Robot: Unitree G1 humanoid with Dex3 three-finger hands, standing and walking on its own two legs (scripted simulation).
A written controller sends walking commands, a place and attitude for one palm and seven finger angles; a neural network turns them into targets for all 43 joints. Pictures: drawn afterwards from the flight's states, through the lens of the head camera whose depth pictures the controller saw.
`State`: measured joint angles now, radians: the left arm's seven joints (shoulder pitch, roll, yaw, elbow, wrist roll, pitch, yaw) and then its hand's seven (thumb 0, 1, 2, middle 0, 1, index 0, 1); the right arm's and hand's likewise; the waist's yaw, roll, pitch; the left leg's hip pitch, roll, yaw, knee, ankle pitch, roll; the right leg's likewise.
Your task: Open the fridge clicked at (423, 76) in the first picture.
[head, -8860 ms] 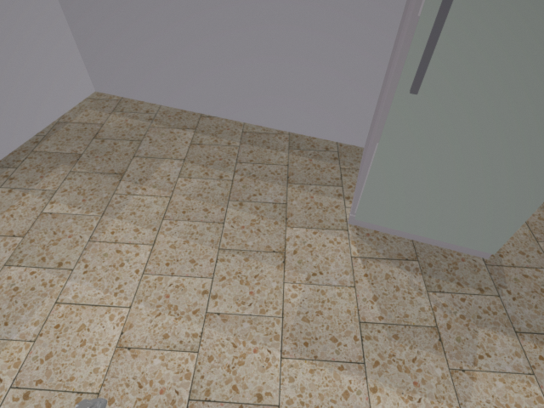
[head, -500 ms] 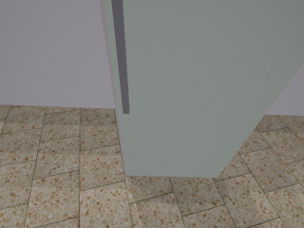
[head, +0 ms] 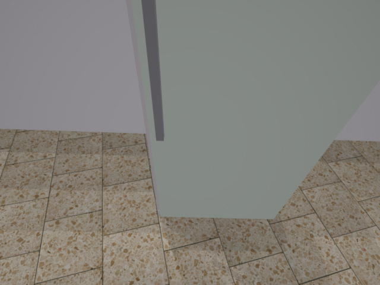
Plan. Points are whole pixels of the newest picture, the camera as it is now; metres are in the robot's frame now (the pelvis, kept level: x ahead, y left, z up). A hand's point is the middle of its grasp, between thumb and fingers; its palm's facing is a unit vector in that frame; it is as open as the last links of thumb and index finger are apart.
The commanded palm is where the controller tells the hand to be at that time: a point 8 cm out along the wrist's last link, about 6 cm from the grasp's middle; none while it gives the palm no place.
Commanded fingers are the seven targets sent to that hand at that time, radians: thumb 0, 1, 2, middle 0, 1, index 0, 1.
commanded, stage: look again from close up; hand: left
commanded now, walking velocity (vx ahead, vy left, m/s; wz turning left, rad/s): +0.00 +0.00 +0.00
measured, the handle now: (154, 55) +0.51 +0.12 +0.23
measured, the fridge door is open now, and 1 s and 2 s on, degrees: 0 0 0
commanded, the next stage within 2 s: raise the hand to about handle height in 0.30 s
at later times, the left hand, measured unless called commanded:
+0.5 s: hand out of the picture +0.12 +0.20 -0.10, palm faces +0.24 -0.95 -0.22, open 7.4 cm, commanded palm +0.10 +0.25 -0.06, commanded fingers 0.00 0.76 0.84 -0.21 -0.39 -0.21 -0.39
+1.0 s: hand (90, 263) +0.16 +0.20 +0.01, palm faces +0.08 -0.99 -0.06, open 9.7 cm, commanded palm +0.13 +0.26 +0.02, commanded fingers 0.00 0.18 0.59 -0.25 -0.76 -0.25 -0.76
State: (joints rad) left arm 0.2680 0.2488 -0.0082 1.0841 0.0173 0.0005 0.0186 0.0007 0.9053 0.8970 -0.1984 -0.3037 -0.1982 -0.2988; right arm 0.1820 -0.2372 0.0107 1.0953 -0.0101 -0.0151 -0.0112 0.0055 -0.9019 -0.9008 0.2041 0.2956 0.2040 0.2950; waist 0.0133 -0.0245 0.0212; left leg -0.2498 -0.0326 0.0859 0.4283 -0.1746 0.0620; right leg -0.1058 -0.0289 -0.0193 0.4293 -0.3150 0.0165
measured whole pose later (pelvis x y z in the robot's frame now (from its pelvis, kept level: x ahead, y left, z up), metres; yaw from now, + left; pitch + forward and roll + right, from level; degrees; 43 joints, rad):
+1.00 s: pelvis -0.04 -0.04 -0.06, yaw +3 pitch +7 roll -3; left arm 0.33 0.30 0.28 0.08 -0.35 -0.40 -0.39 0.01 0.40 0.68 -0.23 -0.63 -0.23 -0.62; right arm 0.22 -0.24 0.02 0.61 0.04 -0.25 -0.11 0.01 -0.90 -0.90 0.20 0.30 0.20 0.30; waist 0.04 0.02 -0.08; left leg -0.77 0.04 -0.04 0.99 -0.35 0.00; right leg -0.57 0.04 -0.14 0.96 -0.53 -0.06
